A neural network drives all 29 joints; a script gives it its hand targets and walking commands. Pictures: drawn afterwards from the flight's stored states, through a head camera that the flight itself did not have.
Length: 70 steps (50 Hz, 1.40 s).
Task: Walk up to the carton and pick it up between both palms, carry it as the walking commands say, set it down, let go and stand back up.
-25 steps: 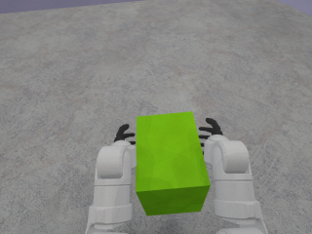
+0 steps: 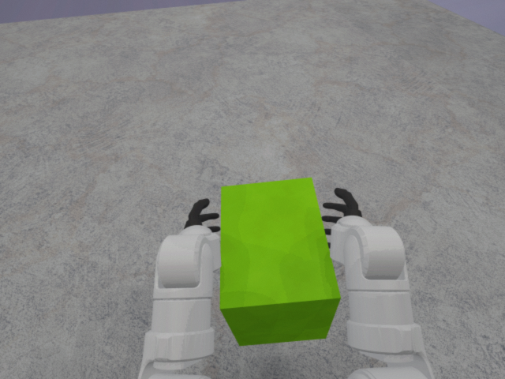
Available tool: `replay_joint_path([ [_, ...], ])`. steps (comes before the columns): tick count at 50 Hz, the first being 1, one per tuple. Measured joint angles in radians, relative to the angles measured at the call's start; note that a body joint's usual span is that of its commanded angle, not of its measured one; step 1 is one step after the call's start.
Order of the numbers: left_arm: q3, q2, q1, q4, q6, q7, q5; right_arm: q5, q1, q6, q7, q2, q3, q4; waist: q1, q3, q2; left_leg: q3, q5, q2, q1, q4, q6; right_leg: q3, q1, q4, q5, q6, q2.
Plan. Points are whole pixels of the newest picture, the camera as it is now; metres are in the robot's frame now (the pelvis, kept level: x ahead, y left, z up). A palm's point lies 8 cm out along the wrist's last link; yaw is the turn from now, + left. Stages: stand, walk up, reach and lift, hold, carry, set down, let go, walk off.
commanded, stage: carry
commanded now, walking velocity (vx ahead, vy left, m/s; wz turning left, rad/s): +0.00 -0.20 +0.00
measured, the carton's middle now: (274, 264) +0.32 -0.01 -0.01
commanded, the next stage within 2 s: none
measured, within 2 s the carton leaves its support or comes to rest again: neither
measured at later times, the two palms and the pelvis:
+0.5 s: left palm (312, 277) +0.25 -0.05 +0.09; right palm (486, 278) +0.25 -0.28 +0.10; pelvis -0.07 -0.15 +0.00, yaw +1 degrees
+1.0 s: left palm (380, 310) +0.20 -0.12 +0.11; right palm out of the picture +0.20 -0.35 +0.10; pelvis -0.11 -0.23 +0.01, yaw +1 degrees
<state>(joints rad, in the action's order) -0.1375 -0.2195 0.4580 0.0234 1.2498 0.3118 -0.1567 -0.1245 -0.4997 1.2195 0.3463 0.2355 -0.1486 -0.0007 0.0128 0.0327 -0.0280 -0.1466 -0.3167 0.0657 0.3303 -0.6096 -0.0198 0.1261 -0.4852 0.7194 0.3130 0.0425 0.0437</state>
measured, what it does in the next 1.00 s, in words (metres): steps to the right: right foot, then left foot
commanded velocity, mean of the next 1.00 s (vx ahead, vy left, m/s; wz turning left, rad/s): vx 0.00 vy -0.06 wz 0.00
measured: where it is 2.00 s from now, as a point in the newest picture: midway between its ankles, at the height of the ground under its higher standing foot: outside the picture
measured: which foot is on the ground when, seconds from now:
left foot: down 0.00-0.22, up 0.24-0.48, down 0.50-0.92, up 0.94-1.00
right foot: up 0.00-0.18, down 0.20-1.00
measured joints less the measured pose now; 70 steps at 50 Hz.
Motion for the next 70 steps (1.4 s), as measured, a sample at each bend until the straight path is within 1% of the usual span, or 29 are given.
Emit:
replay_joint_path([
  [2, 0.003, 0.005, -0.010, 0.000, 0.011, 0.017, 0.015, -0.007, 0.004, 0.002, -0.014, -0.001, 0.004, -0.017, -0.017, -0.006, 0.003, 0.009, 0.013, 0.025, -0.013, 0.028, 0.018, -0.047, -0.029, 0.136, 0.040, -0.030, -0.005],
  [4, 0.008, 0.002, -0.002, 0.004, 0.020, 0.045, 0.032, -0.019, 0.003, 0.004, -0.021, -0.001, 0.003, -0.015, -0.033, -0.012, 0.010, 0.021, 0.038, 0.049, -0.016, 0.055, 0.041, -0.070, -0.023, 0.153, 0.050, -0.049, -0.032],
  [8, 0.001, -0.008, 0.026, 0.029, 0.020, 0.073, 0.044, -0.048, -0.014, 0.001, -0.050, 0.005, -0.013, 0.018, -0.055, -0.017, 0.039, 0.043, 0.069, 0.104, 0.013, 0.059, 0.087, -0.070, 0.052, -0.014, 0.052, -0.067, -0.075],
  [10, -0.005, -0.014, 0.041, 0.032, 0.017, 0.075, 0.042, -0.062, -0.020, 0.001, -0.062, 0.007, -0.019, 0.031, -0.061, -0.010, 0.047, 0.053, 0.068, 0.126, 0.040, 0.034, 0.115, -0.049, 0.117, -0.167, -0.030, -0.066, -0.087],
  [12, 0.003, -0.018, 0.046, 0.014, 0.002, 0.067, 0.036, -0.069, -0.012, -0.004, -0.067, 0.003, -0.025, 0.041, -0.056, -0.011, 0.078, 0.074, 0.020, 0.151, 0.073, -0.020, 0.132, -0.019, 0.107, -0.180, -0.125, -0.048, -0.067],
  [15, 0.021, -0.019, 0.050, -0.023, 0.001, 0.058, 0.030, -0.043, 0.018, 0.008, -0.043, -0.008, -0.027, 0.058, -0.023, -0.022, 0.065, 0.095, -0.205, 0.080, 0.146, -0.263, 0.105, -0.010, 0.083, -0.151, -0.090, -0.011, -0.078],
  [19, 0.010, -0.020, 0.053, -0.031, 0.000, 0.017, 0.006, 0.006, 0.025, 0.021, 0.019, -0.011, -0.016, 0.074, 0.013, -0.037, 0.060, 0.063, -0.207, 0.005, 0.160, -0.402, 0.082, 0.004, 0.079, -0.171, -0.113, 0.021, -0.065],
  [24, -0.005, -0.017, 0.044, -0.023, -0.007, -0.014, -0.015, 0.017, 0.007, 0.016, 0.042, -0.004, -0.010, 0.056, 0.023, -0.014, 0.052, 0.029, -0.164, -0.033, 0.033, -0.135, 0.047, 0.036, 0.069, -0.197, -0.143, 0.061, -0.017],
  [27, -0.010, -0.009, 0.023, -0.026, -0.006, -0.014, -0.015, 0.007, 0.003, 0.003, 0.026, -0.001, -0.003, 0.008, 0.013, 0.002, 0.006, 0.018, 0.011, -0.042, -0.044, 0.048, 0.001, 0.047, 0.077, -0.213, -0.156, 0.069, -0.010],
  [30, -0.002, 0.003, -0.007, -0.015, 0.016, 0.018, 0.013, -0.006, 0.002, 0.007, -0.004, -0.001, 0.004, -0.032, -0.010, 0.020, -0.020, 0.018, 0.027, -0.041, -0.063, 0.083, 0.005, 0.051, 0.096, -0.246, -0.169, 0.029, -0.010],
  [34, -0.009, -0.003, 0.009, -0.029, 0.028, 0.061, 0.037, -0.034, -0.009, 0.004, -0.031, 0.003, -0.015, -0.056, -0.034, 0.037, -0.011, 0.024, 0.017, -0.022, -0.058, 0.076, 0.026, 0.065, 0.115, -0.288, -0.197, 0.080, 0.008],
  [36, -0.012, -0.007, 0.018, -0.048, 0.030, 0.067, 0.034, -0.040, 0.001, 0.002, -0.042, -0.001, -0.017, -0.063, -0.036, 0.044, -0.007, 0.025, -0.016, -0.017, -0.064, 0.083, 0.021, 0.070, 0.133, -0.328, -0.216, 0.081, 0.015],
  [39, -0.019, -0.011, 0.030, -0.063, 0.036, 0.068, 0.029, -0.034, 0.012, 0.007, -0.041, -0.005, -0.013, -0.061, -0.035, 0.042, -0.009, 0.015, -0.031, -0.014, -0.090, 0.134, 0.010, 0.069, 0.169, -0.410, -0.259, 0.016, 0.020],
  [40, -0.024, -0.012, 0.033, -0.063, 0.037, 0.066, 0.026, -0.031, 0.012, 0.009, -0.038, -0.005, -0.012, -0.059, -0.035, 0.038, -0.012, 0.003, -0.016, -0.011, -0.105, 0.165, 0.008, 0.066, 0.177, -0.431, -0.270, -0.032, 0.020],
  [42, -0.038, -0.015, 0.044, -0.053, 0.038, 0.056, 0.019, -0.029, -0.001, 0.013, -0.026, -0.001, -0.013, -0.051, -0.027, 0.027, -0.015, -0.025, 0.063, -0.003, -0.134, 0.230, 0.009, 0.059, 0.155, -0.391, -0.254, -0.174, 0.013],
  [43, -0.044, -0.019, 0.053, -0.051, 0.034, 0.047, 0.015, -0.030, -0.012, 0.018, -0.017, 0.003, -0.022, -0.038, -0.009, 0.023, -0.005, -0.022, 0.109, 0.003, -0.125, 0.226, 0.012, 0.042, 0.120, -0.288, -0.192, -0.192, 0.008],
  [45, -0.044, -0.022, 0.062, -0.064, 0.019, 0.017, 0.002, -0.029, -0.014, 0.031, 0.004, 0.005, -0.029, -0.012, 0.019, 0.029, 0.005, -0.003, 0.112, 0.004, -0.085, 0.151, 0.040, -0.019, 0.113, -0.201, -0.115, -0.135, -0.020],
  [47, -0.041, -0.020, 0.057, -0.072, 0.012, 0.005, -0.007, -0.024, -0.009, 0.029, 0.010, 0.003, -0.023, -0.015, 0.016, 0.032, 0.027, 0.017, 0.046, 0.020, -0.055, 0.081, 0.065, -0.011, 0.110, -0.199, -0.129, -0.007, -0.002],
  [49, -0.035, -0.018, 0.048, -0.084, 0.014, 0.004, -0.008, -0.012, 0.006, 0.029, 0.016, -0.003, -0.014, -0.025, 0.012, 0.030, 0.033, 0.049, -0.048, 0.007, -0.023, 0.010, 0.059, -0.002, 0.115, -0.223, -0.158, 0.064, 0.006],
  [50, -0.033, -0.016, 0.042, -0.089, 0.015, 0.007, -0.003, -0.007, 0.012, 0.031, 0.020, -0.005, -0.009, -0.029, 0.011, 0.028, 0.035, 0.060, -0.074, -0.003, -0.010, -0.022, 0.049, 0.001, 0.123, -0.248, -0.174, 0.067, 0.007],
  [53, -0.036, -0.011, 0.030, -0.087, 0.022, 0.010, 0.010, 0.004, 0.016, 0.040, 0.035, -0.007, 0.004, -0.035, 0.005, 0.017, 0.037, 0.059, -0.094, -0.039, -0.001, -0.045, 0.026, 0.007, 0.151, -0.340, -0.224, 0.028, 0.009],
  [56, -0.040, -0.011, 0.029, -0.061, 0.021, 0.015, 0.018, 0.003, 0.003, 0.037, 0.038, -0.003, 0.004, -0.025, -0.004, 0.011, 0.027, 0.014, -0.097, -0.069, -0.048, 0.063, 0.013, 0.009, 0.161, -0.405, -0.266, -0.006, 0.019],
  [58, -0.044, -0.011, 0.031, -0.040, 0.016, 0.015, 0.017, -0.002, -0.009, 0.027, 0.033, 0.003, 0.001, -0.020, -0.009, 0.008, 0.015, -0.024, -0.010, -0.079, -0.107, 0.205, -0.008, 0.009, 0.150, -0.408, -0.276, -0.059, 0.028],
  [59, -0.048, -0.011, 0.032, -0.029, 0.014, 0.017, 0.016, -0.007, -0.015, 0.020, 0.028, 0.005, 0.002, -0.020, -0.010, 0.003, 0.001, -0.032, 0.075, -0.079, -0.118, 0.241, -0.021, 0.004, 0.134, -0.377, -0.264, -0.123, 0.024],
  [60, -0.047, -0.012, 0.034, -0.022, 0.013, 0.018, 0.018, -0.012, -0.021, 0.018, 0.025, 0.007, -0.002, -0.016, 0.000, 0.002, 0.002, -0.028, 0.139, -0.071, -0.107, 0.238, -0.031, -0.008, 0.101, -0.278, -0.193, -0.150, 0.021],
  [62, -0.036, -0.011, 0.029, -0.028, 0.009, 0.012, 0.018, -0.013, -0.016, 0.023, 0.028, 0.006, -0.006, -0.008, 0.012, 0.013, 0.006, -0.007, 0.131, -0.065, -0.078, 0.182, -0.030, -0.050, 0.067, -0.108, -0.059, -0.110, -0.003],
  [65, -0.034, -0.009, 0.027, -0.036, 0.022, 0.025, 0.023, -0.020, -0.015, 0.029, 0.014, 0.005, -0.007, -0.026, -0.008, 0.039, 0.005, -0.002, 0.064, -0.056, -0.045, 0.102, -0.008, -0.084, 0.121, -0.190, -0.143, -0.038, -0.051],
  [67, -0.033, -0.010, 0.027, -0.052, 0.019, 0.034, 0.023, -0.028, -0.011, 0.019, -0.002, 0.003, -0.012, -0.045, -0.018, 0.045, 0.028, 0.013, 0.057, -0.029, -0.028, 0.065, 0.008, -0.070, 0.120, -0.185, -0.130, 0.002, -0.027],
  [70, -0.028, -0.010, 0.027, -0.086, 0.020, 0.043, 0.025, -0.030, 0.004, 0.016, -0.013, -0.003, -0.016, -0.066, -0.022, 0.058, 0.037, 0.028, 0.037, -0.013, -0.016, 0.045, 0.016, -0.057, 0.125, -0.194, -0.113, 0.021, -0.012],
])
